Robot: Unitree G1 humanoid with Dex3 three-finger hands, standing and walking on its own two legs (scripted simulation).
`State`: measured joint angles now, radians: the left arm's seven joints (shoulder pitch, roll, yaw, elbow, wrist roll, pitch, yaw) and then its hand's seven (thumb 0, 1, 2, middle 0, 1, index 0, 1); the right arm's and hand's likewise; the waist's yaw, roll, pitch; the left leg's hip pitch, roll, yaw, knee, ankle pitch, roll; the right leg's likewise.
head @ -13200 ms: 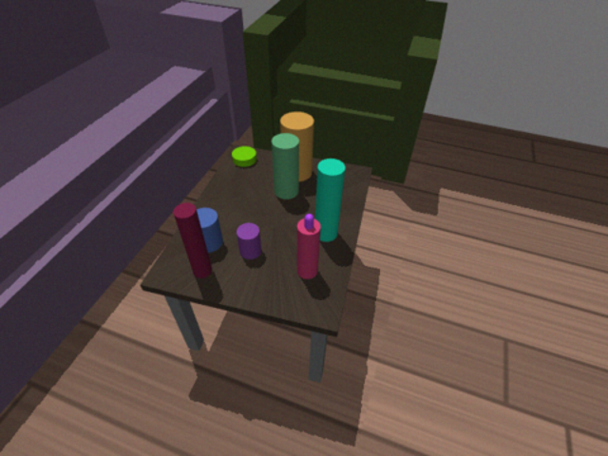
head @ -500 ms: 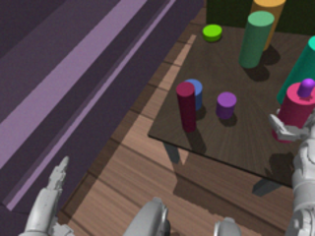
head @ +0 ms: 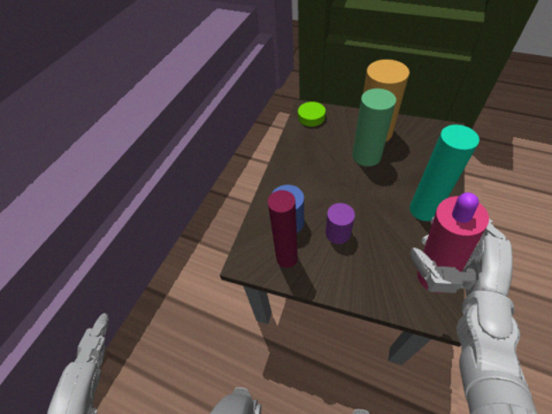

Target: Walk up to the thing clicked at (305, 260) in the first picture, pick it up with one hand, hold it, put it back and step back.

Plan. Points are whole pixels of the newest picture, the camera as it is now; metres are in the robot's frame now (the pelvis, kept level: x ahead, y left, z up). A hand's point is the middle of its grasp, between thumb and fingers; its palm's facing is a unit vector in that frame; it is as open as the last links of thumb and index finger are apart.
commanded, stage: lift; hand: right
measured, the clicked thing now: (449, 243) +0.38 -0.19 +0.03
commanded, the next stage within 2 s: hold in 0.72 s
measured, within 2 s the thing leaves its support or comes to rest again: neither
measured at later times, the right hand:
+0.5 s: hand (442, 261) +0.35 -0.17 +0.04, palm faces +0.21 +0.98 +0.00, open 8.2 cm
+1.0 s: hand (447, 261) +0.34 -0.17 +0.07, palm faces +0.21 +0.98 +0.00, open 8.2 cm
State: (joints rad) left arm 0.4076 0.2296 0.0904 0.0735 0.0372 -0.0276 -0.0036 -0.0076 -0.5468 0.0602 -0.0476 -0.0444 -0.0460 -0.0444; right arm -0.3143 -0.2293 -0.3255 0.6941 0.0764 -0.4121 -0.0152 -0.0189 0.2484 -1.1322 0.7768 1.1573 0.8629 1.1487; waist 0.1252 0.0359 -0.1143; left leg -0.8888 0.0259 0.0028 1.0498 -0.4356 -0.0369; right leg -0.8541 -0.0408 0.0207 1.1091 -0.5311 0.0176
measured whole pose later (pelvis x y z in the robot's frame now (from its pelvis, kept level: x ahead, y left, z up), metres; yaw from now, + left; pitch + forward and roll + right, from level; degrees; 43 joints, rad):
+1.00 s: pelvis +0.01 +0.00 +0.03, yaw +0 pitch +8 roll +0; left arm 0.36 0.20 0.10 0.27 0.01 -0.06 0.04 -0.01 -0.55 0.06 -0.05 -0.06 -0.05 -0.05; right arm -0.11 -0.15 -0.19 0.43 0.11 -0.31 -0.05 -0.02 0.25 -1.13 0.78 1.16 0.86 1.15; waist 0.05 0.02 -0.07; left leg -0.64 0.04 -0.01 0.87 -0.38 -0.04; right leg -0.59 -0.03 0.00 0.90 -0.46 0.02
